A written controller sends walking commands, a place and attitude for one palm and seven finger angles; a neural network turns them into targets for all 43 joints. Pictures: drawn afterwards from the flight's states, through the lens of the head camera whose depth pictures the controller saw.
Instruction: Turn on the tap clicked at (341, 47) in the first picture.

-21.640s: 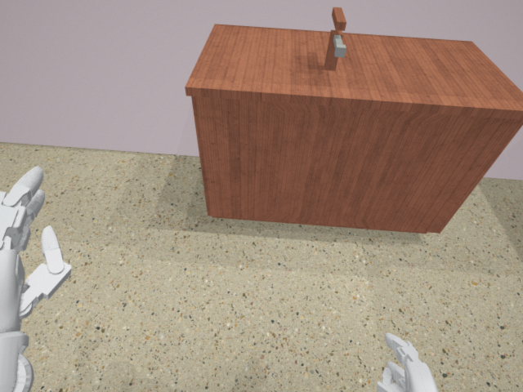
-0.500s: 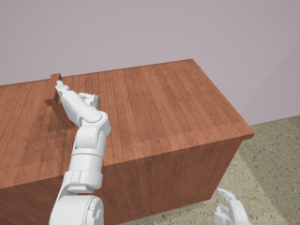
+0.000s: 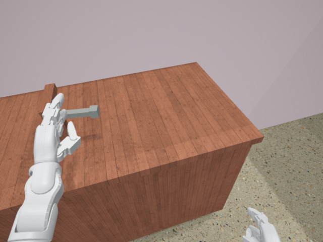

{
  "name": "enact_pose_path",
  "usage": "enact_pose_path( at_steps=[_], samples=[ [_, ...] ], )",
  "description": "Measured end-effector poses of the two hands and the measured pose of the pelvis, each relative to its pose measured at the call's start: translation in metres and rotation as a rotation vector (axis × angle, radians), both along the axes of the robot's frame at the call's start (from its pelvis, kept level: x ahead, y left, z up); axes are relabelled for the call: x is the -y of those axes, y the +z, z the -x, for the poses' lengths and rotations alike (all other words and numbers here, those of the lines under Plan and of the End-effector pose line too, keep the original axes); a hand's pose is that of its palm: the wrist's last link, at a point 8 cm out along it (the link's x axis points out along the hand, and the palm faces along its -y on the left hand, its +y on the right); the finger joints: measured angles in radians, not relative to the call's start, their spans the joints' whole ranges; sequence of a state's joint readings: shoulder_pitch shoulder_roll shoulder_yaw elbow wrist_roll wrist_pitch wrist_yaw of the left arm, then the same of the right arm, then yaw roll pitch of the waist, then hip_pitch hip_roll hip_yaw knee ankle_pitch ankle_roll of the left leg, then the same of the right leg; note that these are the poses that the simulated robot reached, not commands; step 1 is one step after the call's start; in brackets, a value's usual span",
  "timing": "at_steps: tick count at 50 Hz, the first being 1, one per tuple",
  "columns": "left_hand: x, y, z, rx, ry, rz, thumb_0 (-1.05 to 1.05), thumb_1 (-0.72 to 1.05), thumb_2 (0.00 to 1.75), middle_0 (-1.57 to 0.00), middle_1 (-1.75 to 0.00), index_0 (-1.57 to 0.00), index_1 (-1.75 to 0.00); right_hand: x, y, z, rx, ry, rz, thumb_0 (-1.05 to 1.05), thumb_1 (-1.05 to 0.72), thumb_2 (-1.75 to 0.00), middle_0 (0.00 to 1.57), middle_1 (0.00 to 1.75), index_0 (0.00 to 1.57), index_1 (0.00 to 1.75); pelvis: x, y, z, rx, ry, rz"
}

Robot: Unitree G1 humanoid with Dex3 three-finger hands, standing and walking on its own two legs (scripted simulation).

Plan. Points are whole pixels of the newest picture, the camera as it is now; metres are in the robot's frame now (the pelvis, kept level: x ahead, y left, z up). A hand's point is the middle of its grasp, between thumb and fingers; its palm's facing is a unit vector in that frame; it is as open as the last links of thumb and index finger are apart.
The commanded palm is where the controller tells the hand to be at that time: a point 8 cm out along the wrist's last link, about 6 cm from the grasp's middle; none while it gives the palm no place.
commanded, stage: draw the hand back beside the body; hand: left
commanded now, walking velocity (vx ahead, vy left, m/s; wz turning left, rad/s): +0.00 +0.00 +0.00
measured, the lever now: (94, 111) +0.45 +0.25 +0.09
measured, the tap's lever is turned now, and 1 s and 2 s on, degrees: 79 79 79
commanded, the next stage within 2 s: step back with the hand held close in 1.08 s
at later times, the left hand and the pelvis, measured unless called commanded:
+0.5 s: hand (53, 160) +0.23 +0.24 +0.16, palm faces +0.34 -0.90 -0.28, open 7.5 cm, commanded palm +0.18 +0.28 +0.17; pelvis -0.01 +0.02 +0.00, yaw +0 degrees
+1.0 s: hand (29, 177) +0.19 +0.27 +0.16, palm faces +0.43 -0.84 -0.34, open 7.4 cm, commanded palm +0.14 +0.31 +0.17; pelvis -0.01 +0.02 +0.00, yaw +1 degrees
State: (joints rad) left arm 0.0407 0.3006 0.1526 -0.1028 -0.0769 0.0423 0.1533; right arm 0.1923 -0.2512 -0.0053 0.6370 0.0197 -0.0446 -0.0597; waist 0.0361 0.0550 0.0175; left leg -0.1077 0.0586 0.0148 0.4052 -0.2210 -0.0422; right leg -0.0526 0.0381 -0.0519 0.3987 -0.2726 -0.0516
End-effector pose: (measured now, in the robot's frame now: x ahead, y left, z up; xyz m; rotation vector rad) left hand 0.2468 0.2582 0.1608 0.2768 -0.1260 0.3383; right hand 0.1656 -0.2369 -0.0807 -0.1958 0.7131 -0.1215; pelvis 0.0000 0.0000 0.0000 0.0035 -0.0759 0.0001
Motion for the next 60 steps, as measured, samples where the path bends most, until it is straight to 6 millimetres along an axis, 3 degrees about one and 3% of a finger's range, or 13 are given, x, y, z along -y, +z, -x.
enact_pose_path(
  at_steps=[5, 11, 17, 24, 43, 60],
  samples=[
    [0.000, 0.010, 0.012, 0.074, -0.043, -0.035, 0.01, 0.90, 0.90, -0.17, -0.20, -0.17, -0.20, -0.010, -0.002, 0.002, -0.010, 0.036, 0.001, 0.01, -0.90, -0.89, 0.20, 0.30, 0.20, 0.30, -0.004, 0.001, 0.008, 0.013, 0.010, 0.004],
    [0.002, 0.005, 0.018, 0.069, -0.090, -0.037, 0.01, 0.89, 0.90, -0.17, -0.22, -0.18, -0.22, -0.029, 0.005, -0.001, 0.032, 0.038, -0.039, 0.01, -0.90, -0.89, 0.20, 0.30, 0.20, 0.30, -0.008, 0.003, 0.012, 0.012, -0.001, 0.005],
    [-0.007, 0.004, 0.035, 0.060, -0.084, -0.051, 0.01, 0.89, 0.90, -0.18, -0.23, -0.19, -0.23, -0.041, 0.010, -0.003, 0.059, 0.050, -0.051, 0.01, -0.90, -0.89, 0.21, 0.30, 0.21, 0.30, -0.014, 0.003, 0.012, 0.014, -0.006, 0.009],
    [-0.024, 0.006, 0.057, 0.064, -0.030, -0.062, 0.01, 0.89, 0.90, -0.19, -0.25, -0.19, -0.25, -0.046, 0.010, -0.007, 0.053, 0.079, -0.028, 0.01, -0.90, -0.89, 0.21, 0.30, 0.21, 0.30, -0.020, 0.003, 0.012, 0.019, 0.002, 0.011],
    [-0.048, 0.009, 0.101, 0.031, 0.063, -0.127, 0.01, 0.89, 0.90, -0.20, -0.30, -0.21, -0.30, -0.053, 0.016, -0.021, 0.091, 0.111, -0.016, 0.01, -0.90, -0.89, 0.21, 0.30, 0.21, 0.30, -0.024, 0.002, 0.006, 0.013, 0.013, 0.015],
    [-0.040, 0.009, 0.099, 0.033, 0.060, -0.122, 0.01, 0.89, 0.90, -0.20, -0.30, -0.21, -0.30, -0.049, 0.014, -0.021, 0.092, 0.109, -0.020, 0.01, -0.90, -0.89, 0.21, 0.30, 0.21, 0.30, -0.018, 0.001, 0.007, 0.016, 0.018, 0.015]
  ],
)
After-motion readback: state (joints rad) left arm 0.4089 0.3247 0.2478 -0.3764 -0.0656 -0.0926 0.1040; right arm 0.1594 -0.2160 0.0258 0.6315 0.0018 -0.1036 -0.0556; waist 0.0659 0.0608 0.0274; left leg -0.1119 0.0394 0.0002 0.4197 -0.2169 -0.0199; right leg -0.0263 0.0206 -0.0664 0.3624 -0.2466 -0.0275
